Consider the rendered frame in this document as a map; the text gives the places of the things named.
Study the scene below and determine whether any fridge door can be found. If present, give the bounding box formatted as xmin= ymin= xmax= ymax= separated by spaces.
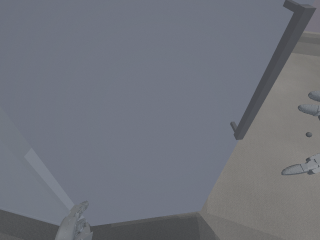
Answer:
xmin=0 ymin=0 xmax=315 ymax=227

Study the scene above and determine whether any handle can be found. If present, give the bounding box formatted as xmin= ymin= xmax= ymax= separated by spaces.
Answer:
xmin=230 ymin=0 xmax=317 ymax=140

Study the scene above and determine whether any robot right hand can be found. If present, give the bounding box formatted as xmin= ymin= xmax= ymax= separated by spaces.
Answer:
xmin=281 ymin=90 xmax=320 ymax=176

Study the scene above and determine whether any robot left hand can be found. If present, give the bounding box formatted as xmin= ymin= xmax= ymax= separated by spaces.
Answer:
xmin=55 ymin=201 xmax=93 ymax=240

